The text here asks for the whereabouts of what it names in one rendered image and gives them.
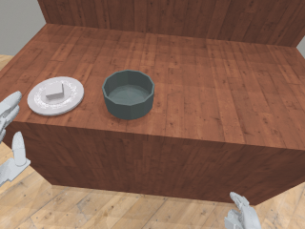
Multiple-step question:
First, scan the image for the right robot hand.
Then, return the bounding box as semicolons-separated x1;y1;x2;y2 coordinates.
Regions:
224;192;262;229

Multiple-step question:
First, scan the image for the left robot hand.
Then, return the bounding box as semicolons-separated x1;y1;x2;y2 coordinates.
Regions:
0;91;31;187

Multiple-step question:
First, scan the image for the pot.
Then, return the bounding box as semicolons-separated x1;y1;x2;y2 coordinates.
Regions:
102;70;155;120

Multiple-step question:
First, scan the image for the lid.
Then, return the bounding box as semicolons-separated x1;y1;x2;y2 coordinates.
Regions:
27;76;85;116

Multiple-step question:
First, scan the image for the table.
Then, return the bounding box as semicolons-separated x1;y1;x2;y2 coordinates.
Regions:
0;0;305;206

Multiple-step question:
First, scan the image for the knob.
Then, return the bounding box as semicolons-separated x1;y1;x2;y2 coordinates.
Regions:
46;82;64;98

